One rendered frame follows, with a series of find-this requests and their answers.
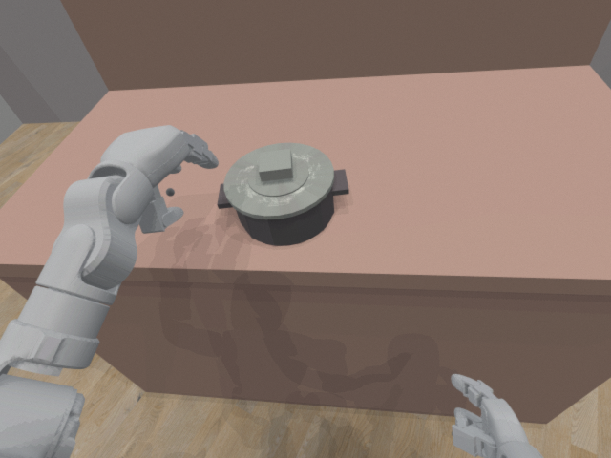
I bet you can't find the pot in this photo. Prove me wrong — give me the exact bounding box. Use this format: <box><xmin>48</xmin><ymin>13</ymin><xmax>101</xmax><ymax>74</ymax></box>
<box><xmin>217</xmin><ymin>169</ymin><xmax>349</xmax><ymax>246</ymax></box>

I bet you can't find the robot left upper arm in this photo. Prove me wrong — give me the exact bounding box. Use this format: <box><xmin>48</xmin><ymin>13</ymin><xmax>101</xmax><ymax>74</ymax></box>
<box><xmin>0</xmin><ymin>374</ymin><xmax>85</xmax><ymax>458</ymax></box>

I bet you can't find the knob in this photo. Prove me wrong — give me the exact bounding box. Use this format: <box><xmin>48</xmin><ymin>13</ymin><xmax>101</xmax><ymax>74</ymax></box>
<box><xmin>259</xmin><ymin>149</ymin><xmax>293</xmax><ymax>181</ymax></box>

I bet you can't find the robot left forearm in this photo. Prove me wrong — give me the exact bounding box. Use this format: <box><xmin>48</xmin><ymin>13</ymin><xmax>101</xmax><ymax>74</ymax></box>
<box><xmin>0</xmin><ymin>160</ymin><xmax>154</xmax><ymax>376</ymax></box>

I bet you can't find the robot left hand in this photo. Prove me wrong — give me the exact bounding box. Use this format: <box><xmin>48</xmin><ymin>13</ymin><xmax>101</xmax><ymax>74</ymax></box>
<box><xmin>100</xmin><ymin>125</ymin><xmax>219</xmax><ymax>234</ymax></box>

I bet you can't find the table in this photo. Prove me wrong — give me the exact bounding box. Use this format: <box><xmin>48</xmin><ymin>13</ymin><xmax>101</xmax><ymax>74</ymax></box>
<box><xmin>0</xmin><ymin>0</ymin><xmax>611</xmax><ymax>424</ymax></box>

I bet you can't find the robot right hand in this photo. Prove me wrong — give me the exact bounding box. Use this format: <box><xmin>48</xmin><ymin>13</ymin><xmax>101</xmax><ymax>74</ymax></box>
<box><xmin>451</xmin><ymin>374</ymin><xmax>530</xmax><ymax>458</ymax></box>

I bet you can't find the lid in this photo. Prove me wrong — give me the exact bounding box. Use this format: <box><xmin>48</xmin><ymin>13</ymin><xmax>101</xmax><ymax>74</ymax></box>
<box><xmin>223</xmin><ymin>143</ymin><xmax>334</xmax><ymax>219</ymax></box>

